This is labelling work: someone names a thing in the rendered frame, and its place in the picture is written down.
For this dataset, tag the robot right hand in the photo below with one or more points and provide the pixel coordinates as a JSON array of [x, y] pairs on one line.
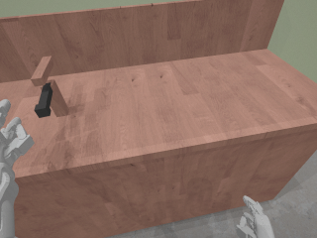
[[260, 226]]

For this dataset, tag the robot left hand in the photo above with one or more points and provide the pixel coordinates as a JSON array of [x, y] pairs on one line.
[[14, 140]]

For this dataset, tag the tap lever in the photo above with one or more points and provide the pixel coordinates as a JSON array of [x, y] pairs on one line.
[[42, 109]]

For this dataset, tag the left robot forearm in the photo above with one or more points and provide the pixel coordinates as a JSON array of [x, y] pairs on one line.
[[8, 193]]

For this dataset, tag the counter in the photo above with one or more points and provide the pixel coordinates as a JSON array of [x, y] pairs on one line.
[[160, 112]]

